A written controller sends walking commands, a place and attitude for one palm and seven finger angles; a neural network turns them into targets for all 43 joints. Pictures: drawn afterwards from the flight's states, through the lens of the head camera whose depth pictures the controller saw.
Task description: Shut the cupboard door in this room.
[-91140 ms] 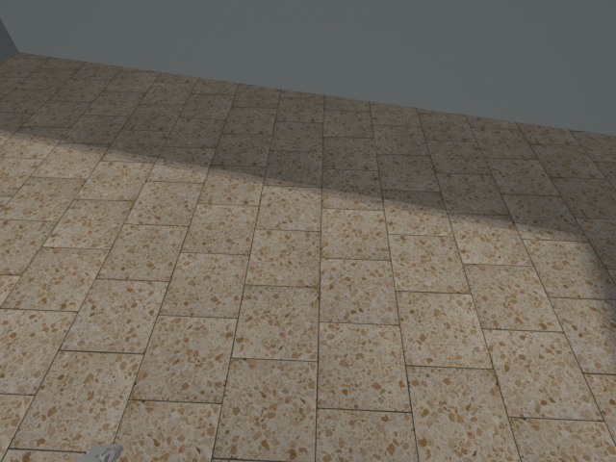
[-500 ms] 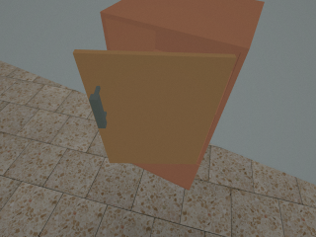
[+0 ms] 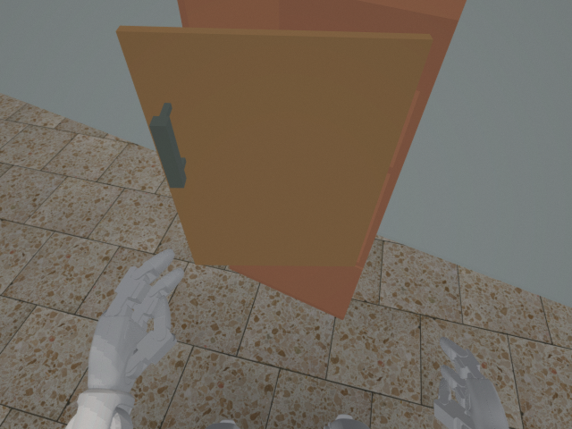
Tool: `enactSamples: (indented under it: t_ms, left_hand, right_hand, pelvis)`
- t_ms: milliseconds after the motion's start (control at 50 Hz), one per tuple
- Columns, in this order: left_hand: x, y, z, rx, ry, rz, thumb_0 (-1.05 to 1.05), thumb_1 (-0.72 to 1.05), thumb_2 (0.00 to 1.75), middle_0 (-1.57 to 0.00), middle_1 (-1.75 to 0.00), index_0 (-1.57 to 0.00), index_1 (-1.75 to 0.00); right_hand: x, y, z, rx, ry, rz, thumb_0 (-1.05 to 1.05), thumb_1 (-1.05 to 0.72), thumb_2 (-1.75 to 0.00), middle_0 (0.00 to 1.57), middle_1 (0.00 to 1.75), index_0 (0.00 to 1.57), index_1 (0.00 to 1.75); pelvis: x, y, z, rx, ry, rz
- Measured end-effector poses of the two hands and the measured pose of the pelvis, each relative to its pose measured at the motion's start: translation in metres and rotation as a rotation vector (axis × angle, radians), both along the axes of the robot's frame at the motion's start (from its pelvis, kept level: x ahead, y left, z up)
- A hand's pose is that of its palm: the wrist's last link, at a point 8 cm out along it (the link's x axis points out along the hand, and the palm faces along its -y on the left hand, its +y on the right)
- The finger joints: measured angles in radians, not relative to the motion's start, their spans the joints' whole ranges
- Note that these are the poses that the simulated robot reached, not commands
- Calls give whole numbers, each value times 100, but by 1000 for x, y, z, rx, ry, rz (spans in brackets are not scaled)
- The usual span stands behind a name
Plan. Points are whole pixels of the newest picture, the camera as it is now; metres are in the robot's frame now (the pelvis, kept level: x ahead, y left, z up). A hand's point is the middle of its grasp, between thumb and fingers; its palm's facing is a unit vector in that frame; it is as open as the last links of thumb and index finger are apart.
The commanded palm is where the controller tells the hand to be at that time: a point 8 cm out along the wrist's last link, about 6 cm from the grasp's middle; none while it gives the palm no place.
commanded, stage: raise the hand and make a fist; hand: left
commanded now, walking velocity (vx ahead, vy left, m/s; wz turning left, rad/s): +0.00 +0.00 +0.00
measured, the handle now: (172, 146) +0.52 +0.21 +0.10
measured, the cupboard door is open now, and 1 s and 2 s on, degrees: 26 26 26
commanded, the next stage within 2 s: bring the fist close to the handle in 1.62 s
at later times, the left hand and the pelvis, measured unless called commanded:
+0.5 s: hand (146, 348) +0.21 +0.18 +0.04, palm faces +0.04 -1.00 -0.05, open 4.3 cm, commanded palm +0.18 +0.24 +0.05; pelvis +0.00 +0.00 -0.02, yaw +1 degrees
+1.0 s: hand (122, 321) +0.23 +0.20 +0.08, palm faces +0.05 -1.00 -0.05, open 3.1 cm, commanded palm +0.20 +0.26 +0.09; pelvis +0.02 +0.01 +0.00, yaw +2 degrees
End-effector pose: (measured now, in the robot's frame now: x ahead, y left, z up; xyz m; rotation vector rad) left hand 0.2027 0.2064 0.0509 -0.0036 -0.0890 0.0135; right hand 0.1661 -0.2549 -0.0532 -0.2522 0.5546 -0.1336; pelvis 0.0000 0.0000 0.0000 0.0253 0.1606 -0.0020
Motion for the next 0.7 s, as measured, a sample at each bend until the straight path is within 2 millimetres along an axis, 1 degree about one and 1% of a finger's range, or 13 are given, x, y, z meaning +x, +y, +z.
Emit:
enactSamples:
  t_ms: [40,80,120,160,200,240,280,320,360,440,520,600,700]
  left_hand:
    - [-14,-2,-21,-4,36,-27,0,92,90,-34,-45,-35,-46]
    - [-32,2,-42,-11,129,-7,0,91,90,-38,-49,-38,-49]
    - [-50,11,-54,-2,202,46,1,91,90,-42,-53,-42,-53]
    - [-63,21,-53,21,214,105,1,90,90,-45,-57,-46,-57]
    - [-67,28,-41,49,164,137,2,90,90,-49,-61,-49,-61]
    - [-63,30,-27,67,90,128,2,90,90,-52,-65,-53,-65]
    - [-52,26,-16,74,39,85,2,90,90,-56,-69,-56,-69]
    - [-38,21,-12,68,40,27,2,90,90,-59,-73,-60,-73]
    - [-25,17,-13,54,87,-18,1,90,90,-63,-77,-63,-77]
    - [-13,20,-13,43,192,-15,1,90,90,-70,-85,-71,-85]
    - [-11,33,-2,55,182,49,2,90,90,-78,-93,-78,-93]
    - [-11,43,6,59,136,66,1,90,90,-85,-101,-85,-101]
    - [-8,43,8,50,133,27,1,90,90,-94,-111,-94,-111]
  right_hand:
    - [18,-2,-1,-14,-48,25,1,-90,-90,20,30,20,30]
    - [34,-1,-2,-23,-83,50,1,-90,-90,20,30,20,30]
    - [46,5,-5,-25,-106,75,1,-90,-90,20,30,20,30]
    - [53,12,-10,-20,-114,99,1,-90,-90,20,30,20,30]
    - [55,22,-18,-12,-106,124,1,-90,-90,20,30,20,30]
    - [53,31,-27,2,-83,143,1,-90,-90,20,30,20,30]
    - [46,38,-37,22,-50,148,1,-90,-90,20,30,20,30]
    - [36,44,-45,47,-9,132,1,-90,-90,20,30,20,30]
    - [23,46,-51,72,36,99,1,-90,-90,20,30,20,30]
    - [-2,43,-50,95,107,19,1,-90,-90,20,30,20,30]
    - [-18,34,-44,66,150,-23,1,-90,-90,20,30,20,30]
    - [-20,23,-38,17,169,-25,1,-90,-90,20,30,20,30]
    - [-7,18,-26,-23,140,-19,1,-90,-90,20,30,20,30]
  pelvis:
    - [-6,-3,-14,3,17,0]
    - [-10,-6,-25,2,30,7]
    - [-12,-8,-33,-6,41,16]
    - [-13,-9,-38,-18,49,26]
    - [-14,-11,-41,-31,56,37]
    - [-15,-11,-43,-43,60,46]
    - [-16,-11,-44,-52,63,52]
    - [-16,-10,-43,-55,66,52]
    - [-14,-8,-39,-53,65,47]
    - [-6,-4,-27,-44,59,31]
    - [2,1,-18,-40,54,23]
    - [6,5,-15,-43,52,26]
    - [11,11,-12,-48,45,29]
